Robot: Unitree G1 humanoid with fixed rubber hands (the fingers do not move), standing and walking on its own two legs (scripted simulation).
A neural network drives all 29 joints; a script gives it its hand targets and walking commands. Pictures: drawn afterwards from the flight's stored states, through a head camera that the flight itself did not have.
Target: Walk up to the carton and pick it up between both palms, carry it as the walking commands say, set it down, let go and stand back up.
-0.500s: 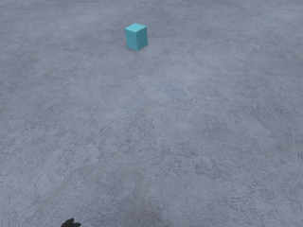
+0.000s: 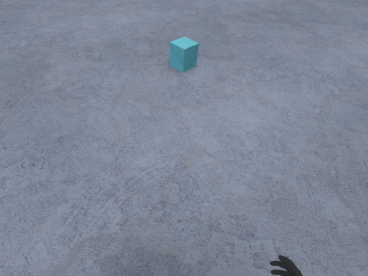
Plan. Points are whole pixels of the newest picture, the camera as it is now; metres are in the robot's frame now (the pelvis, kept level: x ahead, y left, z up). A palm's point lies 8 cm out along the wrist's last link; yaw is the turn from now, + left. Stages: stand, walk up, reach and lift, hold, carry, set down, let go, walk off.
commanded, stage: walk up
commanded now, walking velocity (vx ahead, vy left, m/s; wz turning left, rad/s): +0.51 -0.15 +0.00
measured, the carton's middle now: (183, 54) +2.23 -0.01 -0.63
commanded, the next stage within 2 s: none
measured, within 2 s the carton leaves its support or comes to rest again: neither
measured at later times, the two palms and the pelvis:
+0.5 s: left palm (114, 218) +0.27 +0.18 -0.08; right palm (308, 247) +0.23 -0.33 -0.13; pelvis +0.21 -0.08 +0.02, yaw +2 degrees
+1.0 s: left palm (100, 175) +0.42 +0.27 -0.13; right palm (257, 158) +0.49 -0.24 -0.09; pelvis +0.40 +0.01 +0.01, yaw +2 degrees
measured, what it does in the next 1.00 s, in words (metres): walks ahead: right foot, then left foot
